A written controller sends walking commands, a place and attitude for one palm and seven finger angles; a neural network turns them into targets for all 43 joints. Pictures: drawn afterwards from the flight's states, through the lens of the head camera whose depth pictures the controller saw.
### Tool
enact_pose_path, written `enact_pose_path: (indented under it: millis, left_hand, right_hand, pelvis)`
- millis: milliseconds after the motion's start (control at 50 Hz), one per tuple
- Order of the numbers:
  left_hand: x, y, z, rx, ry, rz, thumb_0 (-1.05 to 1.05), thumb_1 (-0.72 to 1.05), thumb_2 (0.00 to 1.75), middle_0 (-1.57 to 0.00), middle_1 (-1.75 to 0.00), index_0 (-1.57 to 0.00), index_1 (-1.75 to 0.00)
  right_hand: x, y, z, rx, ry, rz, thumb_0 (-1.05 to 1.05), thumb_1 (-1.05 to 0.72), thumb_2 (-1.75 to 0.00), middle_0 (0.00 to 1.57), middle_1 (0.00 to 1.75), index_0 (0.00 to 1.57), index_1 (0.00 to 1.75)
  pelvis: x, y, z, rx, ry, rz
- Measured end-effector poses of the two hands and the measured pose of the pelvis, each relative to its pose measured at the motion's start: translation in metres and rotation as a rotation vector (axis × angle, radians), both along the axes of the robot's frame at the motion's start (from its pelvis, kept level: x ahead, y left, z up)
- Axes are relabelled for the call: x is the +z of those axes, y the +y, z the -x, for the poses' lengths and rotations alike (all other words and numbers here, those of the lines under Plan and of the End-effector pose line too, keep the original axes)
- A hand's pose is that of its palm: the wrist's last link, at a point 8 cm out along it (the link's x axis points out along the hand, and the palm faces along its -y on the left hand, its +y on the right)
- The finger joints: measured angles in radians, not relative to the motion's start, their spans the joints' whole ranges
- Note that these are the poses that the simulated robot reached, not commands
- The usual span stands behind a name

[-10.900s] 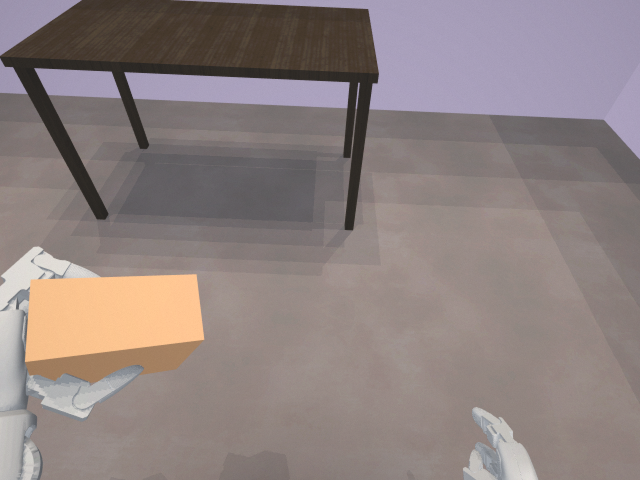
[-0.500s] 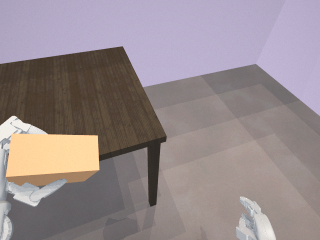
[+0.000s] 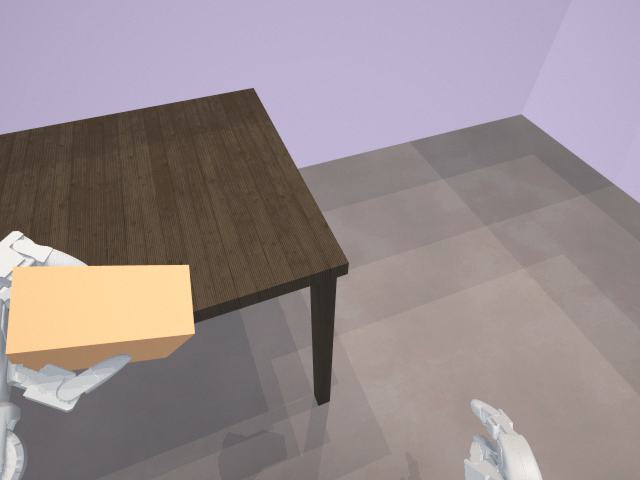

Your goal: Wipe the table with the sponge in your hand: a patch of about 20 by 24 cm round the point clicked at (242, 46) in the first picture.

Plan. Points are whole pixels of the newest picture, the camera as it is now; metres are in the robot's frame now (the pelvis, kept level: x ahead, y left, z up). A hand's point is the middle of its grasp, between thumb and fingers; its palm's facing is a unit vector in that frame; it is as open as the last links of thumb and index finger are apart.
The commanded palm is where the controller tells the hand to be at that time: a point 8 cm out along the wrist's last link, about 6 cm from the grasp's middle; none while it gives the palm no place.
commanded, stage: shuffle to correct the standing spot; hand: left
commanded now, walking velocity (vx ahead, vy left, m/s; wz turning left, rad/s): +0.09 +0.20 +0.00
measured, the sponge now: (130, 318) +0.24 +0.20 +0.14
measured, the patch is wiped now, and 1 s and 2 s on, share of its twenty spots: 0.00 0.00 0.00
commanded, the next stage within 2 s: come to a stop and stand still in 1.46 s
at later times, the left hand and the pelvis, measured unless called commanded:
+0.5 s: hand (1, 296) +0.24 +0.31 +0.18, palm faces +0.36 -0.80 -0.48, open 10.7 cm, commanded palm +0.17 +0.35 +0.19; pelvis +0.00 +0.07 -0.01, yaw -1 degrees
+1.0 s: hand out of the picture +0.23 +0.39 +0.18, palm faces +0.37 -0.81 -0.45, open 10.7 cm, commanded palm +0.18 +0.44 +0.19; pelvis +0.02 +0.16 -0.01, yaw +0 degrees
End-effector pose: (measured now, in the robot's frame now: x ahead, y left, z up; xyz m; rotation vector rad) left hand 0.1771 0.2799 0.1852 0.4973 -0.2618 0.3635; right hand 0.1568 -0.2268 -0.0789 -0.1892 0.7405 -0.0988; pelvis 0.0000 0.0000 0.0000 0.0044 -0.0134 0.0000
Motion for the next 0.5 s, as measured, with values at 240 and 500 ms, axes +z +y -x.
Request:
enact_pose_path:
  millis: [240, 500]
  left_hand:
    - [0.004, 0.005, 0.008, -0.027, 0.03, -0.017, -0.01, -0.55, 1.02, -0.64, -1.38, -0.66, -1.37]
    - [0.008, 0.067, -0.02, -0.069, -0.043, -0.105, -0.01, -0.55, 1.02, -0.64, -1.38, -0.66, -1.37]
  right_hand:
    - [0.001, -0.012, 0.013, -0.024, 0.058, 0.033, 0.01, -0.9, -0.9, 0.2, 0.3, 0.2, 0.3]
    - [-0.01, 0.052, 0.009, -0.11, -0.022, 0.015, 0.01, -0.9, -0.9, 0.19, 0.3, 0.2, 0.3]
  pelvis:
    - [0.007, 0.012, 0.004, -0.014, 0.005, -0.022]
    - [-0.011, 0.072, -0.004, -0.02, -0.006, -0.05]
